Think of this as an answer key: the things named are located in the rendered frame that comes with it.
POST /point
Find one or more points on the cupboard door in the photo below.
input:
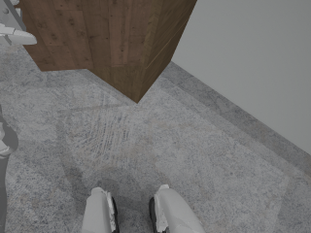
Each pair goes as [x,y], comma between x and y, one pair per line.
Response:
[85,34]

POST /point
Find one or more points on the right robot foot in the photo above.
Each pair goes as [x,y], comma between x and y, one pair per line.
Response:
[152,210]

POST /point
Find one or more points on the robot left hand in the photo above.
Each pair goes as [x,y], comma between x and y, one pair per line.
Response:
[9,35]

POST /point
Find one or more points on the left robot upper arm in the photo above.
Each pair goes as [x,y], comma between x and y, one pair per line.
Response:
[8,145]

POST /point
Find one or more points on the handle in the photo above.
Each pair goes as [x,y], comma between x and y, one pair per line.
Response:
[14,18]

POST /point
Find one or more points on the robot left thigh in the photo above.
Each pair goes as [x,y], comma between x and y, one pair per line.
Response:
[99,209]

